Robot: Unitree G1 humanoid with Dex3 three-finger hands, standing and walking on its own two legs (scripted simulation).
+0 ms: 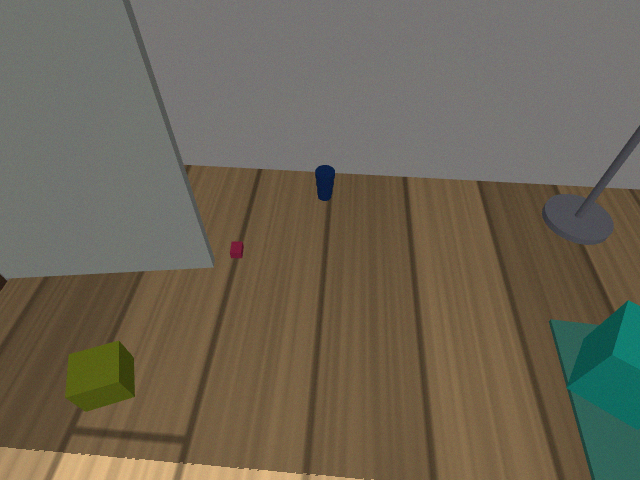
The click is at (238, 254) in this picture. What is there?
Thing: small box
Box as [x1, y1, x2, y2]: [230, 242, 243, 257]
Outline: 231,242 231,257 241,257 243,248 242,242
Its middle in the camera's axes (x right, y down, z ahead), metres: -0.33 +0.05 +1.58
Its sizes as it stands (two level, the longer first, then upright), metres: 0.058 0.044 0.034
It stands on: the floor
